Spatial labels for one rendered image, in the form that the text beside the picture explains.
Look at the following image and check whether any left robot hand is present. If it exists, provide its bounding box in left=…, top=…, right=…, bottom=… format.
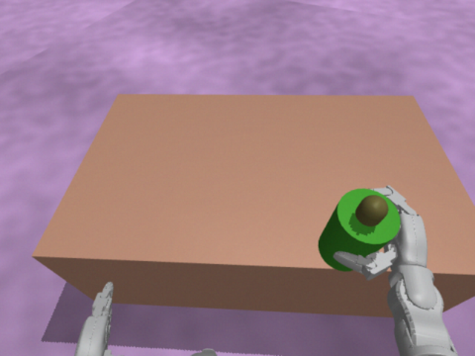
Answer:
left=74, top=282, right=124, bottom=356

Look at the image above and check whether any right robot hand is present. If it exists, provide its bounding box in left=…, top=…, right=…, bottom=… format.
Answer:
left=333, top=185, right=428, bottom=280

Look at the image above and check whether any right robot arm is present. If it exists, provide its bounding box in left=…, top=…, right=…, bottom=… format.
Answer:
left=387, top=264, right=458, bottom=356

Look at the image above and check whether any bottle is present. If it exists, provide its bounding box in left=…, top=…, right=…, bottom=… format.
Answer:
left=318, top=188, right=400, bottom=271

